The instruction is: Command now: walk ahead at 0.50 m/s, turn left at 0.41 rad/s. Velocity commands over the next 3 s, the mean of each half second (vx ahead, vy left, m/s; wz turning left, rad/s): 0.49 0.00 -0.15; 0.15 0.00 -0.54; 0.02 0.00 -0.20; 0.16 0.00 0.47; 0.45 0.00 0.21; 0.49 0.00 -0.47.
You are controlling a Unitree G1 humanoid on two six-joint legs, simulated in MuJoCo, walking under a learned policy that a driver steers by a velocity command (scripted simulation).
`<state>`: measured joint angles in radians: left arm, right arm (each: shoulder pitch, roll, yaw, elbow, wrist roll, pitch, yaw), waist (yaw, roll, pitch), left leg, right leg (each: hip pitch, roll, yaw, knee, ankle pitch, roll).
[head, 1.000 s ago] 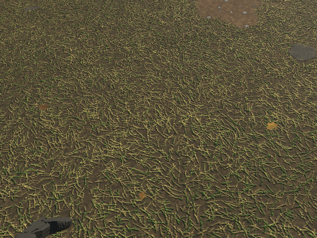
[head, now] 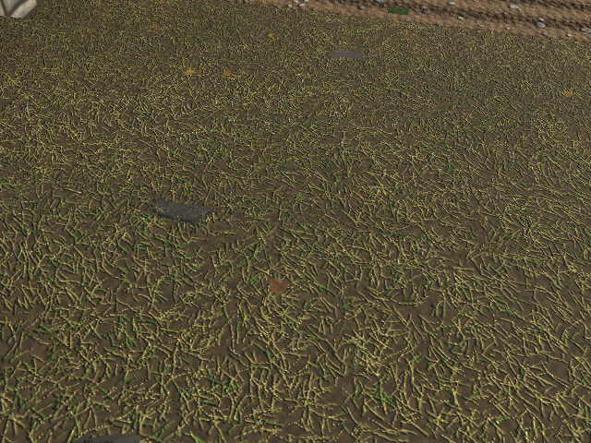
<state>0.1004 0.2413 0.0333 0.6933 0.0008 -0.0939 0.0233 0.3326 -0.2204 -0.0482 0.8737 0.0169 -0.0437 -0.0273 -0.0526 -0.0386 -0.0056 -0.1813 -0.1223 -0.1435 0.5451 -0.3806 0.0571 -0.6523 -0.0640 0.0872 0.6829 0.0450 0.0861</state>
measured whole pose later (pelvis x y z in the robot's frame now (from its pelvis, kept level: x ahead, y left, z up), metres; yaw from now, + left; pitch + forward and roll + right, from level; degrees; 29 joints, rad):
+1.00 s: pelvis +0.37 -0.05 +0.00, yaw -27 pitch +2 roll +1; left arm 0.14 0.28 0.08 0.56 -0.02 0.10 -0.02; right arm 0.14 -0.31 -0.08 0.79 0.04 0.01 0.02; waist -0.03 0.00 0.04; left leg -0.23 0.14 0.21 0.62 -0.37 -0.03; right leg -0.36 -0.02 -0.05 0.63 -0.21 -0.03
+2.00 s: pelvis +0.35 -0.05 +0.02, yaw -14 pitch +2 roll +0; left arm 0.36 0.26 0.08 0.77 0.00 -0.05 0.01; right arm 0.25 -0.31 -0.09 0.67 0.02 0.05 0.01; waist 0.06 0.03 -0.04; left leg -0.59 0.07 -0.07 1.02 -0.20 -0.03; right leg -0.10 -0.02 -0.13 0.30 -0.24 -0.03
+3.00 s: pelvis +0.88 +0.02 -0.16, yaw -26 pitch +3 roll -2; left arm 0.30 0.24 0.06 0.78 -0.03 -0.01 0.02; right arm 0.12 -0.24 -0.04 0.62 -0.01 -0.09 -0.03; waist 0.05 0.01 -0.01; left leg -0.59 0.04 -0.14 0.62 -0.08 -0.06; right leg -0.23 0.19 0.22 0.57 -0.36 -0.08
